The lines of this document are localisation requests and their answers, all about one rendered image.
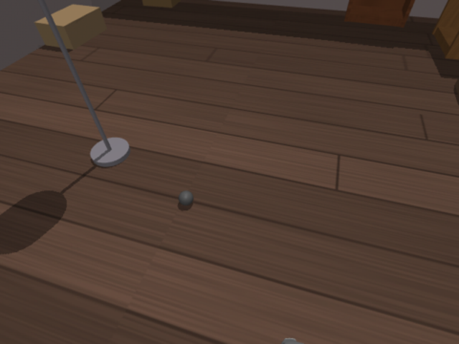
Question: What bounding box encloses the floor lamp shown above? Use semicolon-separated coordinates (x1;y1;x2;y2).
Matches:
38;0;131;167

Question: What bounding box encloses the bookshelf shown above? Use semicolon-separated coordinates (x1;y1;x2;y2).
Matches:
344;0;415;27
432;0;459;59

